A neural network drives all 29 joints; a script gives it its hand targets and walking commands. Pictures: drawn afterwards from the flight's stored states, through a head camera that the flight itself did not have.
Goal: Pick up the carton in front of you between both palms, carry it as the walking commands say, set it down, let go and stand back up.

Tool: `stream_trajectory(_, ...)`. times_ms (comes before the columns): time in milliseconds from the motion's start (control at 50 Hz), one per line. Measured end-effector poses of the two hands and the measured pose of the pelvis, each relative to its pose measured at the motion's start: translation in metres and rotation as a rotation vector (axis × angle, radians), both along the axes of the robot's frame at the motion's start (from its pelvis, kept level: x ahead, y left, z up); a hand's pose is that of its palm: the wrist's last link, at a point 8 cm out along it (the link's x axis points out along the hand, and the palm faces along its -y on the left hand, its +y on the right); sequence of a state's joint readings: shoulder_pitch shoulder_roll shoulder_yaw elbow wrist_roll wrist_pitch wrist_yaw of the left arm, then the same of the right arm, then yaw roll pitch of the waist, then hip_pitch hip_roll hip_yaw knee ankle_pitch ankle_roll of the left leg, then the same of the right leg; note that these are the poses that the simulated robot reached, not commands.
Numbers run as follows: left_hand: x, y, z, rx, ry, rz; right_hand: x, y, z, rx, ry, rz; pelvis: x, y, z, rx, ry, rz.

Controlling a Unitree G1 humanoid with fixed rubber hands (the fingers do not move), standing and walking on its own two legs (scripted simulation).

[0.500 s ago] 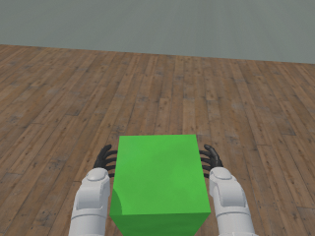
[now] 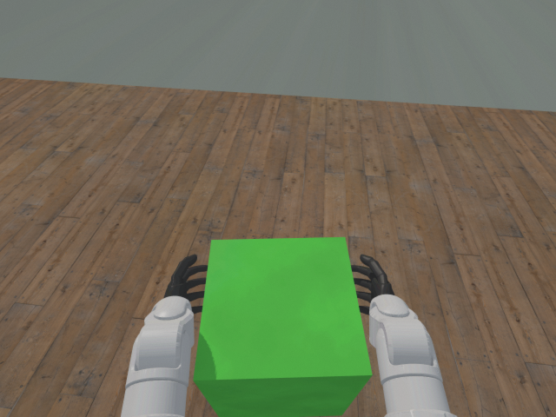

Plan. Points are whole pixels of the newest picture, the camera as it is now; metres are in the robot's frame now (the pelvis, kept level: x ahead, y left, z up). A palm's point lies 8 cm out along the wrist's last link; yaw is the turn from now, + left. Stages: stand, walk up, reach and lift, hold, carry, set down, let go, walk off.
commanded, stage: carry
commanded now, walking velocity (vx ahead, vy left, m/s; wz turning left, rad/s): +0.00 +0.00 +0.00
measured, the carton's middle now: (280, 332) +0.29 +0.00 -0.05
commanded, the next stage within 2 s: hold in 0.06 s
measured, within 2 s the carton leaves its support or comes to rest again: neither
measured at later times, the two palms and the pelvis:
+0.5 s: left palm (156, 329) +0.24 +0.17 +0.05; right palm (366, 297) +0.29 -0.13 +0.04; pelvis -0.02 -0.03 +0.01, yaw +9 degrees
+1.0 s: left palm (183, 349) +0.29 +0.17 -0.13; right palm (340, 326) +0.34 -0.12 -0.14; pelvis -0.04 -0.05 -0.05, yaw +12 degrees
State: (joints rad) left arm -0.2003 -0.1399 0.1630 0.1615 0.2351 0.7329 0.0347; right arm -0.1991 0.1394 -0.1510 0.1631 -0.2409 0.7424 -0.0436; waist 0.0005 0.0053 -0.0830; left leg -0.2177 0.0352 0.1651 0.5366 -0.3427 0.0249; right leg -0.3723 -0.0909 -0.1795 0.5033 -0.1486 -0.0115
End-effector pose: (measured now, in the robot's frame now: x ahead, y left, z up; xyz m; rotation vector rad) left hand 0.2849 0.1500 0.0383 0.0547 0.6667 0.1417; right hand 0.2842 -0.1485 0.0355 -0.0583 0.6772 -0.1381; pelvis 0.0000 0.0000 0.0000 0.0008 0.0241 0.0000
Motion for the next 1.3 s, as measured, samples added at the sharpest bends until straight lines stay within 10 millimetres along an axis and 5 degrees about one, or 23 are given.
stream_trajectory(440,-0.042,0.023,0.009,0.01,-0.003,0.151,0.004,0.026,0.007,0.013,-0.008,0.162,-0.014,-0.019,0.009,0.01,-0.149,0.146)
stream_trajectory(680,-0.019,0.016,-0.009,-0.006,0.024,0.194,0.034,0.022,-0.01,0.056,0.024,0.138,-0.024,-0.046,-0.003,0.009,-0.123,0.19)
stream_trajectory(800,-0.005,0.023,-0.047,0.006,0.058,0.205,0.052,0.031,-0.05,0.047,0.055,0.16,-0.029,-0.051,-0.016,-0.002,0.002,0.2)
stream_trajectory(1040,0.014,0.023,-0.184,-0.004,0.017,0.161,0.055,0.027,-0.19,0.034,0.011,0.135,-0.046,-0.043,-0.068,-0.033,0.427,0.198)
stream_trajectory(1300,0.043,0.018,-0.242,-0.062,-0.009,0.196,0.085,0.021,-0.246,0.067,-0.013,0.101,-0.049,-0.027,-0.136,-0.047,0.624,0.195)
